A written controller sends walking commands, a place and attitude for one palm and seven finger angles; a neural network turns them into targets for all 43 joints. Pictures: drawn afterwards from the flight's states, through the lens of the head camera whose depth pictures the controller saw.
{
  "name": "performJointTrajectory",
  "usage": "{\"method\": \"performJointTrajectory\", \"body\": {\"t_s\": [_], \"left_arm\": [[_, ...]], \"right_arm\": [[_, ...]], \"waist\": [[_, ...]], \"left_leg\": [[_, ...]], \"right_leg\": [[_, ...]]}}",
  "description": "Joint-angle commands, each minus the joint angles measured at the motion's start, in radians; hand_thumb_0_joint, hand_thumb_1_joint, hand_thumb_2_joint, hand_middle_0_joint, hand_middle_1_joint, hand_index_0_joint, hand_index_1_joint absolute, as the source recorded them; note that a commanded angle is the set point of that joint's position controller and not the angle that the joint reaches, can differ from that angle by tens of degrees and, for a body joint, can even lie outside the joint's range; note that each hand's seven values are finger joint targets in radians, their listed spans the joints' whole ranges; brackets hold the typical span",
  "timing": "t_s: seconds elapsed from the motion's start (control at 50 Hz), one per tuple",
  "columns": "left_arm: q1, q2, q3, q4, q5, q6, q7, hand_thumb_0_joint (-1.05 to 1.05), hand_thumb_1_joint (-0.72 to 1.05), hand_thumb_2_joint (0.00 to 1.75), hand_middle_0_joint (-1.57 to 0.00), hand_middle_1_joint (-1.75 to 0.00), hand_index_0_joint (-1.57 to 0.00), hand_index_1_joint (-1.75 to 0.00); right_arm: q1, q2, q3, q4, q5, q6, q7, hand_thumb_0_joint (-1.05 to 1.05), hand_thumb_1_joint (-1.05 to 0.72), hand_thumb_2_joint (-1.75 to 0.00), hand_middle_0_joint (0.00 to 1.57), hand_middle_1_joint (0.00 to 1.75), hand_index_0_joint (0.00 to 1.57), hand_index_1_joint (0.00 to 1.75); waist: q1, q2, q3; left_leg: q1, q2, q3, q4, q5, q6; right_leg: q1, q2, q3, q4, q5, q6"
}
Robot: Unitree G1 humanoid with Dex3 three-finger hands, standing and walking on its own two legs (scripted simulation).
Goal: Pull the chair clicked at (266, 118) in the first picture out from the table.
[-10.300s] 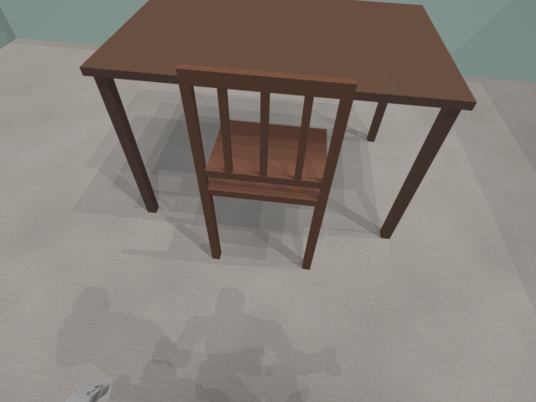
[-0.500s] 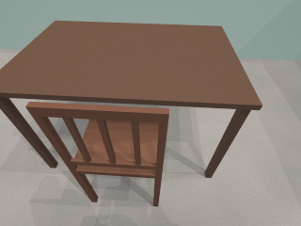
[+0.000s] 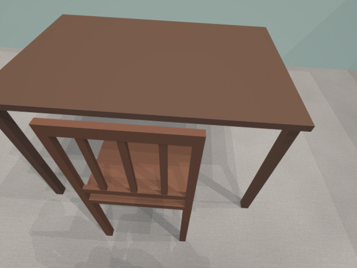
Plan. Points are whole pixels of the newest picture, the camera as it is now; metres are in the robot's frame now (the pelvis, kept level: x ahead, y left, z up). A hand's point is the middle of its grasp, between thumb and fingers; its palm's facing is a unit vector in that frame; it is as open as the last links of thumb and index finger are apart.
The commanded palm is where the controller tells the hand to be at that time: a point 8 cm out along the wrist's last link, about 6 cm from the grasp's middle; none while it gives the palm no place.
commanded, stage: look again from close up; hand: left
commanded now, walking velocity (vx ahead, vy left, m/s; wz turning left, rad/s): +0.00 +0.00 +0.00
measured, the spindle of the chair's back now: (128, 168) +0.40 +0.18 -0.09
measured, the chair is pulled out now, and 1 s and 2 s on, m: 0.00 0.00 0.00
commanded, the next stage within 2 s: raise the hand toward the chair's back in 0.20 s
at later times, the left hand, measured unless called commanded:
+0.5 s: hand (102, 247) +0.17 +0.18 -0.05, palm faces +0.19 -0.96 -0.20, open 7.7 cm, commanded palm +0.09 +0.22 -0.07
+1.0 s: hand (112, 261) +0.15 +0.15 -0.06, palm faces -0.05 -1.00 -0.06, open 11.7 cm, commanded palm +0.12 +0.22 -0.05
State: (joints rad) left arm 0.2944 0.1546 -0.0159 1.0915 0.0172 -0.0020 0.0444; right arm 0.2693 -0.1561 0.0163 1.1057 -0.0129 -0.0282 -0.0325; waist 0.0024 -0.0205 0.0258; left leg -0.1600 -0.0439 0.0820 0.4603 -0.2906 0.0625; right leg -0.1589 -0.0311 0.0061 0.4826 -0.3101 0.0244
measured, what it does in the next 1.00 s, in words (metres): lowers itself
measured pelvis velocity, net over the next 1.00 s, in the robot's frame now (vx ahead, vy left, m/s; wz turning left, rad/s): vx -0.06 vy -0.06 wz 0.07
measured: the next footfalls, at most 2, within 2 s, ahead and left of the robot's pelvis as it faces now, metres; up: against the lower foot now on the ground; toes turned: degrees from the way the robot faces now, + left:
none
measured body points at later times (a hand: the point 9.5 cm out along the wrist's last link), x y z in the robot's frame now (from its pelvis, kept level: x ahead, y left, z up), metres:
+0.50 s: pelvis -0.03 -0.02 -0.01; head +0.00 -0.02 +0.44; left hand +0.16 +0.23 -0.04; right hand +0.07 -0.27 -0.13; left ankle -0.02 +0.08 -0.74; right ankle -0.03 -0.13 -0.74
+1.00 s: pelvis -0.06 -0.06 -0.12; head +0.03 -0.05 +0.32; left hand +0.15 +0.21 -0.06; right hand +0.16 -0.26 -0.20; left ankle -0.03 +0.07 -0.74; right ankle -0.03 -0.14 -0.74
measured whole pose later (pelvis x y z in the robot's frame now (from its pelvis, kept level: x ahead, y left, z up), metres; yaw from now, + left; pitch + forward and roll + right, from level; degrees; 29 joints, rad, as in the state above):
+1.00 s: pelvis -0.06 -0.06 -0.12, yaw +4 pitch +17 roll -2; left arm 0.28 0.28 0.22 0.04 -0.34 -0.44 -0.47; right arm 0.15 -0.22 0.02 0.60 0.03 -0.30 -0.07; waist 0.04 0.02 -0.11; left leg -1.05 0.03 -0.06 1.30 -0.54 -0.03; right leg -0.99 0.02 -0.14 1.27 -0.58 -0.08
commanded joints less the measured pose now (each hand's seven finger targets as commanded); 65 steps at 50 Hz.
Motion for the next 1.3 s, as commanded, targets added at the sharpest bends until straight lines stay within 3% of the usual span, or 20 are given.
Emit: {"method": "performJointTrajectory", "body": {"t_s": [0.0, 0.26, 0.28, 0.3, 0.32, 0.36, 0.38, 0.44, 0.5, 0.56, 0.58, 0.64, 0.7, 0.78, 0.86, 0.9, 1.0, 1.08, 1.18, 1.28], "left_arm": [[0.07, 0.103, 0.02, -0.029, -0.003, -0.013, 0.004, 0.0, 0.9, 0.9, -0.2, -0.3, -0.2, -0.3], [0.083, 0.1, 0.016, -0.013, -0.002, -0.015, 0.002, 0.0, 0.9, 0.9, -0.2, -0.3, -0.2, -0.3], [0.001, 0.221, 0.004, -0.085, -0.021, -0.03, -0.002, 0.0, 0.9, 0.9, -0.2, -0.3, -0.2, -0.3], [-0.614, 0.369, 0.173, -1.485, -0.198, -0.154, 0.038, 0.0, 0.88, 0.89, -0.2, -0.3, -0.2, -0.3], [-0.24, 0.256, 0.094, -1.325, -0.127, -0.078, 0.056, 0.0, 0.85, 0.88, -0.2, -0.29, -0.2, -0.29], [0.041, -0.003, -0.021, -0.978, -0.137, 0.025, 0.066, 0.0, 0.81, 0.86, -0.19, -0.29, -0.19, -0.29], [0.072, -0.017, -0.007, -0.993, -0.149, 0.024, 0.052, 0.0, 0.78, 0.85, -0.19, -0.28, -0.19, -0.28], [-0.026, 0.092, 0.099, -1.081, -0.138, -0.145, 0.007, 0.0, 0.71, 0.82, -0.18, -0.27, -0.18, -0.27], [0.292, 0.021, 0.134, -0.892, -0.192, -0.285, -0.109, 0.0, 0.64, 0.79, -0.17, -0.26, -0.17, -0.26], [0.369, 0.095, 0.255, -0.921, -0.275, -0.471, -0.285, 0.0, 0.57, 0.76, -0.17, -0.25, -0.17, -0.25], [0.349, 0.183, 0.347, -0.92, -0.285, -0.525, -0.335, 0.0, 0.55, 0.75, -0.16, -0.25, -0.16, -0.25], [0.29, 0.232, 0.366, -1.032, -0.291, -0.583, -0.417, 0.0, 0.48, 0.72, -0.16, -0.23, -0.16, -0.23], [0.087, 0.24, 0.352, -1.201, -0.33, -0.569, -0.402, 0.0, 0.41, 0.69, -0.15, -0.22, -0.15, -0.22], [-0.153, 0.249, 0.286, -1.462, -0.371, -0.638, -0.403, 0.0, 0.32, 0.65, -0.14, -0.21, -0.14, -0.21], [-0.129, 0.238, 0.233, -1.307, -0.374, -0.611, -0.492, 0.0, 0.22, 0.61, -0.13, -0.19, -0.13, -0.19], [-0.119, 0.263, 0.267, -1.229, -0.373, -0.535, -0.527, 0.0, 0.18, 0.59, -0.13, -0.19, -0.13, -0.19], [0.072, 0.306, 0.418, -1.191, -0.393, -0.304, -0.5, 0.0, 0.06, 0.54, -0.12, -0.17, -0.12, -0.17], [0.099, 0.297, 0.463, -1.317, -0.388, -0.311, -0.392, 0.0, -0.03, 0.5, -0.11, -0.15, -0.11, -0.15], [0.082, 0.182, 0.304, -1.273, -0.343, -0.427, -0.352, 0.0, -0.15, 0.45, -0.1, -0.14, -0.1, -0.14], [0.038, 0.225, 0.271, -1.278, -0.324, -0.457, -0.375, 0.0, -0.27, 0.4, -0.08, -0.12, -0.08, -0.12]], "right_arm": [[0.058, -0.106, -0.021, -0.026, 0.006, -0.015, -0.004, 0.0, -0.9, -0.9, 0.2, 0.3, 0.2, 0.3], [0.053, -0.101, -0.018, -0.008, 0.009, -0.014, -0.001, 0.0, -0.9, -0.9, 0.2, 0.3, 0.2, 0.3], [0.0, -0.171, -0.026, -0.095, 0.0, -0.003, 0.001, 0.0, -0.9, -0.9, 0.2, 0.3, 0.2, 0.3], [-0.016, -0.276, -0.036, -0.437, 0.068, -0.145, -0.04, 0.0, -0.9, -0.9, 0.2, 0.3, 0.2, 0.3], [0.014, -0.227, -0.039, -0.375, 0.056, -0.24, -0.068, 0.0, -0.9, -0.9, 0.2, 0.3, 0.2, 0.3], [0.002, -0.197, -0.051, -0.307, 0.06, -0.258, -0.051, 0.0, -0.9, -0.9, 0.2, 0.3, 0.2, 0.3], [-0.008, -0.214, -0.055, -0.332, 0.062, -0.264, -0.049, 0.0, -0.9, -0.9, 0.2, 0.3, 0.2, 0.3], [-0.022, -0.237, -0.082, -0.445, 0.013, -0.325, -0.032, 0.0, -0.9, -0.9, 0.2, 0.3, 0.2, 0.3], [-0.093, -0.207, -0.096, -0.529, 0.011, -0.325, 0.021, 0.0, -0.9, -0.9, 0.2, 0.3, 0.2, 0.3], [-0.138, -0.208, -0.111, -0.61, 0.025, -0.316, 0.063, 0.0, -0.9, -0.9, 0.2, 0.3, 0.2, 0.3], [-0.137, -0.21, -0.117, -0.627, 0.035, -0.311, 0.073, 0.0, -0.9, -0.9, 0.2, 0.3, 0.2, 0.3], [-0.172, -0.21, -0.125, -0.703, 0.035, -0.292, 0.076, 0.0, -0.9, -0.9, 0.2, 0.3, 0.2, 0.3], [-0.155, -0.205, -0.121, -0.747, 0.039, -0.283, 0.048, 0.0, -0.9, -0.9, 0.2, 0.3, 0.2, 0.3], [-0.082, -0.21, -0.098, -0.718, 0.033, -0.321, -0.004, 0.0, -0.9, -0.9, 0.2, 0.3, 0.2, 0.3], [-0.054, -0.228, -0.086, -0.64, 0.043, -0.348, -0.048, 0.0, -0.9, -0.9, 0.2, 0.3, 0.2, 0.3], [-0.056, -0.236, -0.082, -0.628, 0.054, -0.346, -0.062, 0.0, -0.9, -0.9, 0.2, 0.3, 0.2, 0.3], [-0.105, -0.208, -0.087, -0.673, 0.06, -0.299, -0.062, 0.0, -0.9, -0.9, 0.2, 0.3, 0.2, 0.3], [-0.123, -0.175, -0.092, -0.679, 0.041, -0.291, -0.043, 0.0, -0.9, -0.9, 0.2, 0.3, 0.2, 0.3], [-0.114, -0.191, -0.096, -0.655, 0.027, -0.3, -0.02, 0.0, -0.9, -0.9, 0.2, 0.3, 0.2, 0.3], [-0.092, -0.224, -0.094, -0.673, 0.034, -0.312, -0.032, 0.0, -0.9, -0.9, 0.2, 0.3, 0.2, 0.3]], "waist": [[0.003, 0.032, 0.03], [0.004, 0.027, 0.029], [-0.029, 0.169, 0.085], [-0.124, 0.216, -0.25], [-0.064, 0.29, -0.268], [-0.065, 0.076, -0.058], [-0.087, -0.027, -0.012], [-0.082, -0.133, -0.162], [0.02, -0.157, -0.198], [0.075, -0.088, -0.275], [0.089, -0.035, -0.3], [0.09, 0.082, -0.308], [0.029, 0.059, -0.281], [-0.058, 0.085, -0.359], [-0.085, 0.022, -0.323], [-0.076, 0.004, -0.352], [0.038, -0.018, -0.493], [0.075, 0.038, -0.524], [0.004, 0.022, -0.354], [-0.014, 0.042, -0.352]], "left_leg": [[0.025, 0.144, -0.134, -0.083, 0.341, -0.011], [0.028, 0.143, -0.135, -0.106, 0.274, -0.013], [-0.003, 0.08, -0.152, -0.14, 0.324, -0.023], [0.105, 0.047, -0.103, -0.078, 0.35, -0.068], [0.234, 0.099, -0.102, -0.112, 0.524, -0.094], [0.041, 0.113, -0.139, -0.106, 0.424, -0.08], [-0.044, 0.098, -0.147, -0.048, 0.327, -0.059], [-0.207, 0.054, -0.157, 0.137, 0.158, -0.041], [-0.384, 0.038, -0.119, 0.286, 0.141, -0.059], [-0.565, 0.019, -0.082, 0.424, 0.067, -0.073], [-0.614, 0.014, -0.08, 0.471, 0.063, -0.08], [-0.692, 0.01, -0.053, 0.542, -0.015, -0.065], [-0.74, 0.015, -0.069, 0.613, -0.152, -0.047], [-0.708, 0.036, -0.109, 0.713, -0.11, -0.028], [-0.767, 0.058, -0.13, 0.751, -0.11, -0.023], [-0.785, 0.059, -0.132, 0.752, -0.108, -0.022], [-0.743, 0.036, -0.136, 0.679, -0.016, -0.035], [-0.652, 0.03, -0.139, 0.623, 0.112, -0.043], [-0.649, 0.035, -0.145, 0.602, 0.055, -0.043], [-0.652, 0.042, -0.153, 0.583, -0.063, -0.039]], "right_leg": [[-0.048, -0.068, 0.05, -0.062, 0.23, -0.046], [-0.046, -0.073, 0.051, -0.089, 0.203, -0.044], [-0.092, 0.007, 0.01, -0.001, 0.118, -0.07], [-0.16, 0.066, -0.062, 0.001, 0.146, -0.059], [-0.149, 0.067, -0.053, 0.064, 0.046, -0.068], [-0.229, 0.051, -0.062, 0.069, -0.006, -0.055], [-0.278, 0.058, -0.088, 0.055, 0.015, -0.047], [-0.35, 0.047, -0.104, 0.126, 0.051, -0.036], [-0.436, 0.047, -0.104, 0.275, 0.054, -0.047], [-0.462, 0.023, -0.036, 0.403, 0.101, -0.056], [-0.453, 0.012, 0.005, 0.441, 0.135, -0.062], [-0.516, 0.013, 0.061, 0.479, 0.009, -0.061], [-0.616, 0.004, 0.149, 0.42, -0.266, -0.031], [-0.662, 0.023, 0.155, 0.446, -0.189, -0.019], [-0.674, 0.017, 0.159, 0.456, -0.134, -0.006], [-0.651, 0.01, 0.164, 0.449, -0.15, -0.002], [-0.458, -0.016, 0.156, 0.442, -0.02, 0.019], [-0.453, 0.019, 0.054, 0.503, 0.162, -0.003], [-0.643, 0.055, -0.027, 0.534, 0.041, -0.029], [-0.709, 0.061, -0.033, 0.521, -0.141, -0.042]]}}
